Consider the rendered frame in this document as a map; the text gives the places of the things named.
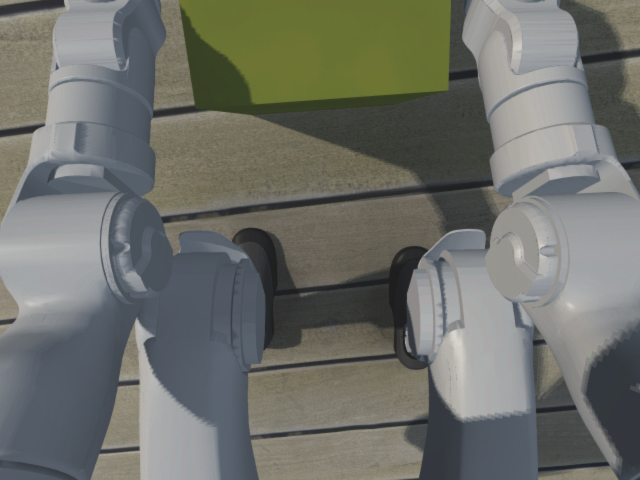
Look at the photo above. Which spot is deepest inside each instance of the right robot upper arm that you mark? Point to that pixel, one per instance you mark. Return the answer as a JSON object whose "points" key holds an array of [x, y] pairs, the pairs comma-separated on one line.
{"points": [[573, 263]]}

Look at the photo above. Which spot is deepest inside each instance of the left robot thigh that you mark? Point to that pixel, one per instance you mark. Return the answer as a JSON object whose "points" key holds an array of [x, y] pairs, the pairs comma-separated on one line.
{"points": [[193, 399]]}

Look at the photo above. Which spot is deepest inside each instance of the robot left foot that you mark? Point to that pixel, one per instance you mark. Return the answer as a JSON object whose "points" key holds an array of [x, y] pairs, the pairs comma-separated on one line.
{"points": [[260, 248]]}

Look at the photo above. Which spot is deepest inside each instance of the robot left forearm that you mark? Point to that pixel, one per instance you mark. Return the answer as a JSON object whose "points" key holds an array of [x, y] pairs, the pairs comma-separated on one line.
{"points": [[101, 99]]}

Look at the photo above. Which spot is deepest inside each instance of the left robot upper arm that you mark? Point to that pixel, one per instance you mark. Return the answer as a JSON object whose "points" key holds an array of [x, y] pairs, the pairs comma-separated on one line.
{"points": [[79, 267]]}

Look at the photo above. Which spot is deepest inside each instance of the carton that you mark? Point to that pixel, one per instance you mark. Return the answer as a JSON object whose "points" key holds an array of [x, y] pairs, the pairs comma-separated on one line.
{"points": [[275, 56]]}

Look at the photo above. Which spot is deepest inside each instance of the robot right forearm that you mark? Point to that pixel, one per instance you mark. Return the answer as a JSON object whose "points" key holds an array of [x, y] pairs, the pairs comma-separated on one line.
{"points": [[535, 93]]}

